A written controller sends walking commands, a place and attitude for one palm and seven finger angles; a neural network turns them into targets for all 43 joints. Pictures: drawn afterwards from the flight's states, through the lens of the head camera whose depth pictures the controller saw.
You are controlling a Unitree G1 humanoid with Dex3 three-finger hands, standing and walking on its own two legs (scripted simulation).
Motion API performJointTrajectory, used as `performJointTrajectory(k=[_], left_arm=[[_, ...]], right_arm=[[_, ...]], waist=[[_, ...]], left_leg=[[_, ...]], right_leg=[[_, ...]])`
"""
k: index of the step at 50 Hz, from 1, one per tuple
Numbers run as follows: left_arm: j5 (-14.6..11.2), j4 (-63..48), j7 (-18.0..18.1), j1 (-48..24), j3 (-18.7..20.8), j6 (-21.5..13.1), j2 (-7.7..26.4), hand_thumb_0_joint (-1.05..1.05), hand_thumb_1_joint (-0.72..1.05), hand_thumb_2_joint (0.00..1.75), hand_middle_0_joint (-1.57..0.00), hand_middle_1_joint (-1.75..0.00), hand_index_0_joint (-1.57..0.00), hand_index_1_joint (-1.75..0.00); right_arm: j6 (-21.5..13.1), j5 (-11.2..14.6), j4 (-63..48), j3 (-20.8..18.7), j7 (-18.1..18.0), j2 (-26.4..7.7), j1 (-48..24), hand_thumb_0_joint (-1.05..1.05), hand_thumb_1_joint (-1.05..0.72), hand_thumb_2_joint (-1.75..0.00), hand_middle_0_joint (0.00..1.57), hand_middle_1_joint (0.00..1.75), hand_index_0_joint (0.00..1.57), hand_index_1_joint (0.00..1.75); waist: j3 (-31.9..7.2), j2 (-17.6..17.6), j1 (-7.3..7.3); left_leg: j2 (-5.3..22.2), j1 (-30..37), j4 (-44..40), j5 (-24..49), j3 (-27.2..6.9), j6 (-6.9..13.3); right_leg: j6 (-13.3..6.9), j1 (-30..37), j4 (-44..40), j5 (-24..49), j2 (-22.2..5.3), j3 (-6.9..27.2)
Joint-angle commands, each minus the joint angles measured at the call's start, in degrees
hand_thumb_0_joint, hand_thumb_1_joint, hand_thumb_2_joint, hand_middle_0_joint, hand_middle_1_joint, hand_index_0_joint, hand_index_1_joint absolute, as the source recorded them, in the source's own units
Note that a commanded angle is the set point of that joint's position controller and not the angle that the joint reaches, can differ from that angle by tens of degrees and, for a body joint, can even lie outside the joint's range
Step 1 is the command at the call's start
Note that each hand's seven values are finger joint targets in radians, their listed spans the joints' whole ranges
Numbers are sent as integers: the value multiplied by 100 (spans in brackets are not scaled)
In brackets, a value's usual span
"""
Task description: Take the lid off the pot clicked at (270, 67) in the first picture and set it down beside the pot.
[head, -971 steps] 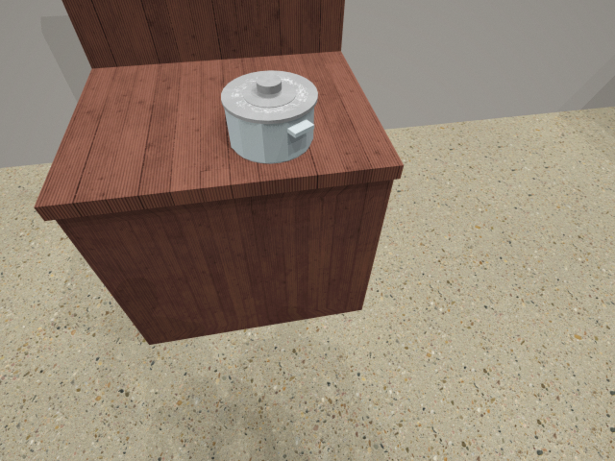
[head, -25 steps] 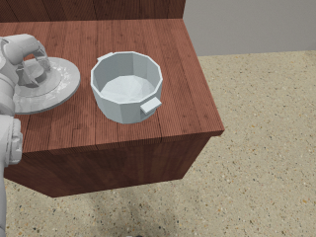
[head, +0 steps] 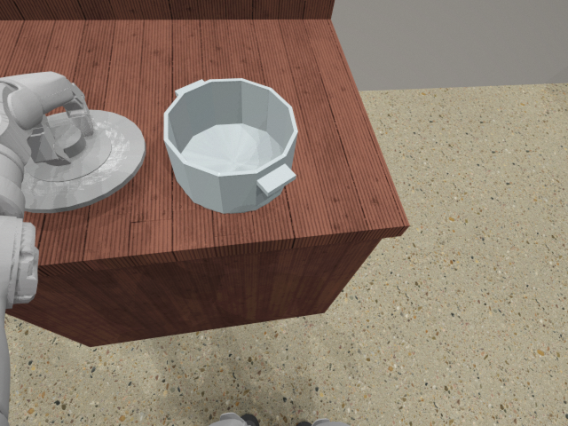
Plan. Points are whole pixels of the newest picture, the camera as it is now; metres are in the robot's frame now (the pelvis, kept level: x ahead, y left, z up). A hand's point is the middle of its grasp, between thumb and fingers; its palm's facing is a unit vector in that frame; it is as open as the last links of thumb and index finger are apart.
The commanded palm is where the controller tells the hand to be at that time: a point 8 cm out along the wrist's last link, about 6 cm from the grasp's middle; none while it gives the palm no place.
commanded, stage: lower the lid onto the table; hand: left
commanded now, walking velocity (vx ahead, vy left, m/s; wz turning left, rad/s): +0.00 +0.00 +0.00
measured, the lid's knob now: (63, 142) +0.52 +0.28 +0.05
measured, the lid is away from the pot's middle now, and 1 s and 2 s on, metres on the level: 0.24 0.23 0.24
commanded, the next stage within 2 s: open the fingers wide in 0.88 s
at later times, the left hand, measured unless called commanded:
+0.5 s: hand (66, 143) +0.51 +0.27 +0.06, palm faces -0.49 -0.13 -0.86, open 8.4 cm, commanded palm +0.56 +0.26 +0.12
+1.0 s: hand (70, 157) +0.50 +0.27 +0.04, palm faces -0.49 -0.14 -0.86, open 8.4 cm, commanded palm +0.52 +0.25 +0.09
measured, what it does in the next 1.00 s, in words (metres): stands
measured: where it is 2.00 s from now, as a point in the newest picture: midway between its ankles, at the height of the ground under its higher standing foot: outside the picture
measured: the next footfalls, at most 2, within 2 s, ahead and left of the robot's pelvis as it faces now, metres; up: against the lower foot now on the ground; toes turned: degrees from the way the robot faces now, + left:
none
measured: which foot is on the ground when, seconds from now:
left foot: down 0.00-1.00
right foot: down 0.00-1.00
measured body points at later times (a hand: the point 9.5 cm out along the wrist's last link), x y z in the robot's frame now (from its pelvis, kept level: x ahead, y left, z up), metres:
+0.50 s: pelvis -0.01 +0.01 -0.01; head +0.11 +0.03 +0.42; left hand +0.53 +0.27 +0.11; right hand -0.08 -0.27 -0.11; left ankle +0.01 +0.03 -0.72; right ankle -0.03 -0.13 -0.72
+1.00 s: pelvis -0.01 +0.00 -0.02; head +0.12 +0.03 +0.41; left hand +0.52 +0.28 +0.09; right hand -0.07 -0.28 -0.12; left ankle +0.01 +0.03 -0.72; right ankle -0.03 -0.13 -0.72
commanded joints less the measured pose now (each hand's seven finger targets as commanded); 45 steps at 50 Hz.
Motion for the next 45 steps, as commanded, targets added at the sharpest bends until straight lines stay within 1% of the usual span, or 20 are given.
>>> performJointTrajectory(k=[1,2,5,6,9,10,13,14,15,19,23,24,25,27,29,34,37,39,43,45], left_arm=[[4,-1365,365,-3394,319,-26,1608,0,53,102,-83,-107,-81,-107],[2,-1237,365,-3346,281,-11,1531,0,53,102,-83,-107,-81,-107],[43,-1061,412,-3188,502,-18,1880,0,53,102,-83,-107,-81,-107],[48,-1156,413,-3342,289,13,1606,0,53,102,-83,-107,-81,-107],[104,-1276,434,-3446,330,6,1541,0,53,102,-83,-107,-81,-107],[113,-1338,441,-3480,444,18,1664,0,53,102,-83,-107,-81,-107],[78,-889,420,-3245,233,118,1325,0,53,102,-83,-107,-81,-107],[46,-997,393,-3342,131,92,1170,0,53,102,-83,-107,-81,-107],[104,-1256,417,-3541,304,84,1414,0,53,102,-83,-107,-81,-107],[103,-1255,455,-3486,243,76,1225,0,53,102,-83,-107,-81,-107],[158,-735,545,-3234,265,197,1355,0,53,102,-83,-107,-81,-107],[154,-836,549,-3280,242,168,1337,0,53,102,-83,-107,-81,-107],[239,-1029,593,-3434,405,158,1629,0,53,102,-83,-107,-81,-107],[288,-1274,633,-3597,392,141,1584,0,53,102,-83,-107,-81,-107],[242,-1176,646,-3352,565,105,1747,0,53,102,-83,-107,-81,-107],[225,-1043,656,-3337,345,184,1458,0,53,102,-83,-107,-81,-107],[243,-940,652,-3216,407,205,1590,0,53,102,-83,-107,-81,-107],[174,-956,604,-3192,237,177,1316,0,53,102,-83,-107,-81,-107],[191,-638,561,-2940,299,209,1517,0,53,102,-83,-107,-81,-107],[209,-788,532,-2960,324,165,1594,0,53,102,-83,-107,-81,-107]], right_arm=[[-60,-46,-108,-417,-123,-1146,1162,0,-90,-90,20,30,20,30],[-70,-55,-82,-412,-119,-1140,1184,0,-90,-90,20,30,20,30],[-60,-64,-118,-356,-136,-1174,1198,0,-90,-90,20,30,20,30],[-52,-54,-109,-379,-127,-1162,1223,0,-90,-90,20,30,20,30],[-58,-103,-82,-425,-107,-1140,1308,0,-90,-90,20,30,20,30],[-42,-134,-62,-443,-91,-1149,1344,0,-90,-90,20,30,20,30],[-9,-114,-28,-441,-70,-1153,1357,0,-90,-90,20,30,20,30],[-6,-129,0,-433,-62,-1155,1369,0,-90,-90,20,30,20,30],[26,-153,21,-464,-45,-1175,1401,0,-90,-90,20,30,20,30],[51,-184,7,-478,-34,-1136,1443,0,-90,-90,20,30,20,30],[56,-156,-14,-398,-31,-1163,1401,0,-90,-90,20,30,20,30],[44,-147,-37,-374,-41,-1164,1388,0,-90,-90,20,30,20,30],[60,-147,-54,-375,-46,-1182,1395,0,-90,-90,20,30,20,30],[45,-176,-92,-408,-62,-1138,1447,0,-90,-90,20,30,20,30],[20,-172,-130,-380,-83,-1132,1440,0,-90,-90,20,30,20,30],[36,-155,-132,-358,-75,-1141,1399,0,-90,-90,20,30,20,30],[64,-155,-152,-345,-81,-1159,1398,0,-90,-90,20,30,20,30],[48,-135,-158,-319,-88,-1143,1367,0,-90,-90,20,30,20,30],[78,-117,-176,-282,-108,-1161,1349,0,-90,-90,20,30,20,30],[97,-102,-197,-264,-123,-1152,1346,0,-90,-90,20,30,20,30]], waist=[[-2860,1042,-140],[-2739,958,-148],[-2694,863,-131],[-2757,971,-170],[-2913,1271,-148],[-3016,1191,-144],[-2714,901,-253],[-2722,1097,-244],[-2903,1181,-211],[-2983,1190,-224],[-2612,796,-299],[-2645,919,-280],[-2763,1070,-246],[-3107,1274,-243],[-3074,1223,-216],[-2819,1242,-286],[-2794,1090,-314],[-2687,1101,-357],[-2535,799,-399],[-2730,953,-365]], left_leg=[[423,3857,-9,3088,-885,-383],[415,3738,-6,2979,-895,-383],[377,3428,56,2826,-813,-342],[401,3535,47,2934,-858,-387],[498,3968,122,3526,-1040,-500],[489,4011,158,3567,-1066,-499],[458,3688,187,3232,-1031,-457],[473,3739,186,3399,-1034,-472],[520,3938,200,3462,-1136,-520],[536,4056,252,3735,-1247,-574],[405,3222,265,2643,-1015,-426],[415,3229,279,2717,-990,-415],[447,3318,278,2716,-1043,-464],[489,3674,316,3044,-1156,-530],[483,3629,388,3278,-1101,-520],[479,3372,405,2845,-1080,-485],[453,3165,456,2547,-1049,-446],[451,3100,487,2517,-1027,-410],[364,2523,588,1857,-845,-290],[365,2600,677,2189,-816,-313]], right_leg=[[-231,-886,-256,1119,247,-139],[-229,-936,-255,1049,254,-168],[-229,-850,-182,1103,255,-149],[-234,-938,-170,1106,259,-159],[-258,-1267,-135,1006,276,-199],[-239,-1221,-144,981,296,-187],[-217,-1352,-134,935,304,-204],[-239,-1443,-109,946,299,-237],[-236,-1468,-93,867,313,-225],[-251,-1629,-39,812,328,-237],[-238,-1425,-6,735,344,-232],[-253,-1436,22,774,329,-240],[-256,-1427,55,719,336,-222],[-257,-1485,85,770,346,-219],[-259,-1476,120,828,347,-243],[-250,-1656,159,687,341,-261],[-236,-1631,199,626,353,-238],[-240,-1747,235,626,347,-275],[-230,-1601,305,537,367,-231],[-234,-1560,382,705,377,-212]])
